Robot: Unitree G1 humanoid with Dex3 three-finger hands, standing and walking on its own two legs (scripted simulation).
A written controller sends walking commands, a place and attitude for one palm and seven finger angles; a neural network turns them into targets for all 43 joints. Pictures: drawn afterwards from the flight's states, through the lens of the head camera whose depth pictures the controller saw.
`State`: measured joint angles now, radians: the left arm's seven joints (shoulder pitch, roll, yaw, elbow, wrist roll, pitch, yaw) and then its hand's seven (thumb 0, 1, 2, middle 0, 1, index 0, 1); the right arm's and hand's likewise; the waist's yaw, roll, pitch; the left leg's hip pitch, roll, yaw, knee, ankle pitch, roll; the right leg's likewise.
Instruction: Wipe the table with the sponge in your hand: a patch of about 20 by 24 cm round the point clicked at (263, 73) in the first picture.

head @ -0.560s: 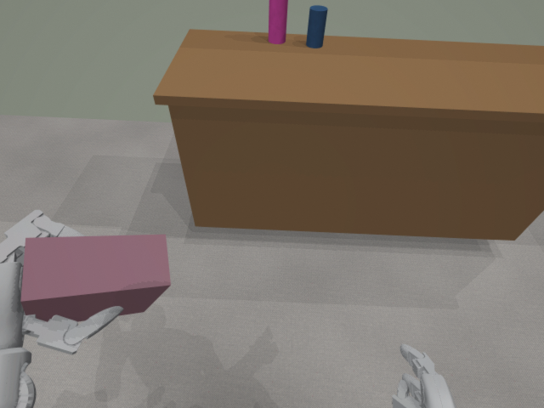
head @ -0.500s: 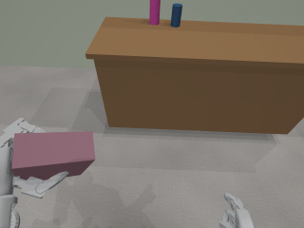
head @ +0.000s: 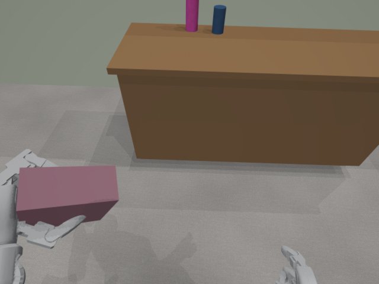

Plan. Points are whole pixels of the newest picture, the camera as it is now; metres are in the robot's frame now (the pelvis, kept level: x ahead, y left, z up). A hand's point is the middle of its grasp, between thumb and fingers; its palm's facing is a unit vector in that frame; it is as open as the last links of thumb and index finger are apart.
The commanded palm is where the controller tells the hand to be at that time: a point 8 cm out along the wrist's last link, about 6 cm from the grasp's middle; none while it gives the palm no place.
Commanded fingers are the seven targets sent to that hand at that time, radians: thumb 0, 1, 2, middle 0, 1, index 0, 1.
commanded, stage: walk to a spot facing it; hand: left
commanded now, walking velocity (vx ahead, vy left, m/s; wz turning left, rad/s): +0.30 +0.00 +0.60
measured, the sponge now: (81, 197) +0.23 +0.20 +0.13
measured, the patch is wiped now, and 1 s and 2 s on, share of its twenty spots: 0.00 0.00 0.00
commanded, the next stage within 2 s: none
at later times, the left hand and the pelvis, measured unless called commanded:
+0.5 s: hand (35, 199) +0.21 +0.26 +0.16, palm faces +0.53 -0.75 -0.40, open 10.1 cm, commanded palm +0.14 +0.30 +0.18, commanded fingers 0.00 0.10 1.30 -1.20 -1.60 -1.20 -1.60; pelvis +0.05 -0.01 -0.01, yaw +14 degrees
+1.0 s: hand (11, 157) +0.26 +0.30 +0.19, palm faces +0.70 -0.53 -0.48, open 10.1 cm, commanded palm +0.20 +0.33 +0.18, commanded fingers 0.00 0.10 1.30 -1.20 -1.60 -1.20 -1.60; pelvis +0.18 +0.01 -0.01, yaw +25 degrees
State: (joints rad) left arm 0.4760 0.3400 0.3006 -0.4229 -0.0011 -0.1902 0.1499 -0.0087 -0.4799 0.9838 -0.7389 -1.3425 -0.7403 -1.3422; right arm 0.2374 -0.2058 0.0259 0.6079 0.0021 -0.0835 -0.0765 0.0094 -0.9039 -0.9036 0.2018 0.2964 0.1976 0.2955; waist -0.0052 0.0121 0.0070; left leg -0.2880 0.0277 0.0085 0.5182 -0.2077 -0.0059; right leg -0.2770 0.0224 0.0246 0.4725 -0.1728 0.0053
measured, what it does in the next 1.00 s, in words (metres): walks ahead, turning left: left foot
